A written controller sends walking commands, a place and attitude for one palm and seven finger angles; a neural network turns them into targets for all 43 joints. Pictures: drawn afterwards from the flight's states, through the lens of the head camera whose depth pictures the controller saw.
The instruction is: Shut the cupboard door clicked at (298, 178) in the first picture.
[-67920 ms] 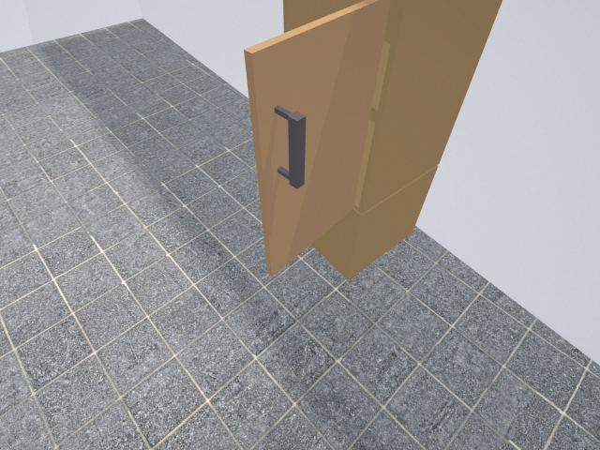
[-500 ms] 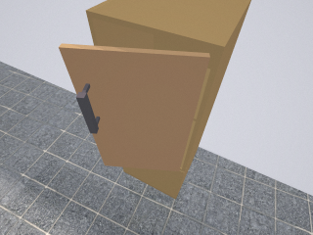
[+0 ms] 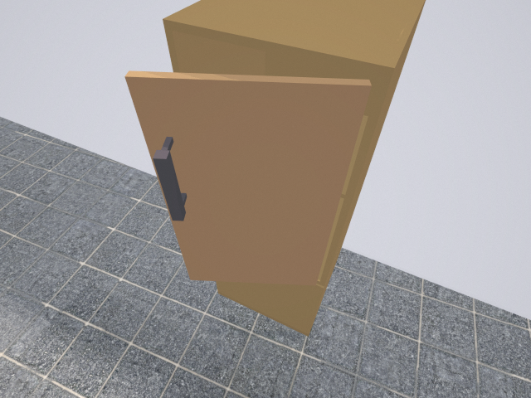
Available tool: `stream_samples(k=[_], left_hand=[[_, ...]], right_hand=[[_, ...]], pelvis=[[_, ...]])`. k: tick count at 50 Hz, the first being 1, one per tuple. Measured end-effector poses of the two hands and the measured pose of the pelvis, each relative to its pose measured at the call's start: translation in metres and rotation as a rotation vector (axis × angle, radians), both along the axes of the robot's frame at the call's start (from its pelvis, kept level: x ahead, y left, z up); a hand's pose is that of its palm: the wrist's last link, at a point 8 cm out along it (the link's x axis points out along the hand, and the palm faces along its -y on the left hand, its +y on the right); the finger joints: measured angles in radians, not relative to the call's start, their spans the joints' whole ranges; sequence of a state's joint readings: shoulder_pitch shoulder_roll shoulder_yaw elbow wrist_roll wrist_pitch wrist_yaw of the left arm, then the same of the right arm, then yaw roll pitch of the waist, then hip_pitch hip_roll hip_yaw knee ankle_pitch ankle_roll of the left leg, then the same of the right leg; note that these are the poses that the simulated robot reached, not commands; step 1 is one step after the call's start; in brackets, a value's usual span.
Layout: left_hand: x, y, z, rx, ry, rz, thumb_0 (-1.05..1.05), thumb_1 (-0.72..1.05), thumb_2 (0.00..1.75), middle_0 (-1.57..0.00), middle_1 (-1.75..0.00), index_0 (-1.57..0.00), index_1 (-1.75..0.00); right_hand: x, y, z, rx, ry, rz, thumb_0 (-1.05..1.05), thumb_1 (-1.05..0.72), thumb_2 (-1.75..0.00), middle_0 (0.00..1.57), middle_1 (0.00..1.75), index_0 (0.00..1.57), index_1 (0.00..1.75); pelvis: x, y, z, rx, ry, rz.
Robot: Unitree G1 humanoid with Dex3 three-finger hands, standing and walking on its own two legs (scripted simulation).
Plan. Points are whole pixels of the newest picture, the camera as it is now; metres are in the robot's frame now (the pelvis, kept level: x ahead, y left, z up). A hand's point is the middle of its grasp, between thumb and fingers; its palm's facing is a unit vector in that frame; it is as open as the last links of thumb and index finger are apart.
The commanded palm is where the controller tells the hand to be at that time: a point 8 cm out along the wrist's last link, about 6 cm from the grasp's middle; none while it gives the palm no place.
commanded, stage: look again from close up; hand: left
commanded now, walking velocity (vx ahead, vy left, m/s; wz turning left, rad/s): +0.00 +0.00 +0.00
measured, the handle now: (173, 180) +0.45 +0.19 +0.08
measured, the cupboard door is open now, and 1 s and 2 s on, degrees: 23 23 23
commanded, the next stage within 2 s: raise the hand and make a fist in 0.22 s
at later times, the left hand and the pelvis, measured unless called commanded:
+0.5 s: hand (136, 369) +0.17 +0.20 -0.03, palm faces +0.24 -0.96 -0.12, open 7.2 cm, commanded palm +0.09 +0.25 -0.05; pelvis -0.02 +0.00 -0.01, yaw +2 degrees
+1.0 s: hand (142, 384) +0.15 +0.18 -0.01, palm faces -0.03 -1.00 -0.04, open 4.9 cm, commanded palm +0.11 +0.24 +0.00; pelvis -0.05 -0.03 -0.07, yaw +2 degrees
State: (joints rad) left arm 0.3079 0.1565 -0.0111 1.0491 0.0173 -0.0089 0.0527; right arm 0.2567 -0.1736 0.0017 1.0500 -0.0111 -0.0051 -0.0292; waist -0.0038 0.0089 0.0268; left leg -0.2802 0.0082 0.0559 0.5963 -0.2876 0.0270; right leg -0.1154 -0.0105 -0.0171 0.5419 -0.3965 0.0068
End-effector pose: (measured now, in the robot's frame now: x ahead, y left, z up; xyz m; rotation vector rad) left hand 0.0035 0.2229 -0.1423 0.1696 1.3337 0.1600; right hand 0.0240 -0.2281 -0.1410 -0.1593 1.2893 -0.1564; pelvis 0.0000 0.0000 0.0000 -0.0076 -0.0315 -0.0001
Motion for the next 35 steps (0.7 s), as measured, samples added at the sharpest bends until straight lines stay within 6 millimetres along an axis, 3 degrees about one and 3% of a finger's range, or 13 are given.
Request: stream_samples(k=[8,17,18,24,27,29,31,35], left_hand=[[-0.002,0.02,0.006,0.013,0.009,-0.024,0.01,0.91,0.9,-0.19,-0.3,-0.2,-0.3],[-0.02,0.021,0.007,0.011,0.081,-0.02,0.01,0.91,0.9,-0.19,-0.3,-0.2,-0.3],[-0.011,0.024,0.011,0.006,0.028,0.043,0.01,0.91,0.9,-0.2,-0.3,-0.2,-0.3],[0.117,0.025,0.113,0.047,-0.827,0.06,0.02,0.91,0.9,-0.22,-0.33,-0.22,-0.33],[0.154,0.02,0.141,-0.006,-1.146,0.001,0.02,0.91,0.9,-0.25,-0.36,-0.25,-0.36],[0.159,0.016,0.144,-0.057,-1.302,-0.073,0.01,0.91,0.9,-0.28,-0.39,-0.28,-0.39],[0.151,0.012,0.136,-0.101,-1.373,-0.156,0.01,0.91,0.9,-0.3,-0.42,-0.31,-0.43],[0.115,0.016,0.103,-0.162,-1.281,-0.147,0.01,0.91,0.9,-0.37,-0.5,-0.38,-0.5]], right_hand=[[-0.014,0.011,0.005,0.01,0.03,0.011,0.01,-0.94,-0.9,0.2,0.3,0.2,0.3],[-0.02,0.013,0.006,0.013,0.072,0.009,0.01,-0.92,-0.9,0.2,0.3,0.2,0.3],[-0.016,0.011,0.008,-0.003,0.039,0.011,0.01,-0.92,-0.9,0.2,0.3,0.21,0.3],[0.039,-0.008,0.03,-0.062,-0.396,0.045,0.02,-0.91,-0.9,0.2,0.3,0.21,0.3],[0.075,-0.02,0.034,-0.069,-0.557,0.084,0.02,-0.91,-0.9,0.2,0.3,0.21,0.3],[0.097,-0.028,0.037,-0.08,-0.645,0.112,0.02,-0.91,-0.9,0.2,0.3,0.21,0.3],[0.117,-0.035,0.039,-0.091,-0.721,0.138,0.02,-0.91,-0.9,0.2,0.3,0.21,0.3],[0.147,-0.041,0.042,-0.107,-0.824,0.171,0.02,-0.91,-0.9,0.2,0.3,0.2,0.3]], pelvis=[[-0.008,0.01,0.005,0.013,0.027,-0.007],[-0.005,0.012,0.007,0.008,0.036,-0.009],[-0.007,0.011,0.006,0.005,0.035,-0.003],[-0.015,0.004,-0.006,0.015,0.091,0.038],[-0.026,-0.002,-0.022,0.007,0.149,0.03],[-0.032,-0.008,-0.036,0.009,0.19,0.018],[-0.039,-0.015,-0.052,0.009,0.215,0.012],[-0.046,-0.024,-0.073,-0.001,0.225,0.019]])
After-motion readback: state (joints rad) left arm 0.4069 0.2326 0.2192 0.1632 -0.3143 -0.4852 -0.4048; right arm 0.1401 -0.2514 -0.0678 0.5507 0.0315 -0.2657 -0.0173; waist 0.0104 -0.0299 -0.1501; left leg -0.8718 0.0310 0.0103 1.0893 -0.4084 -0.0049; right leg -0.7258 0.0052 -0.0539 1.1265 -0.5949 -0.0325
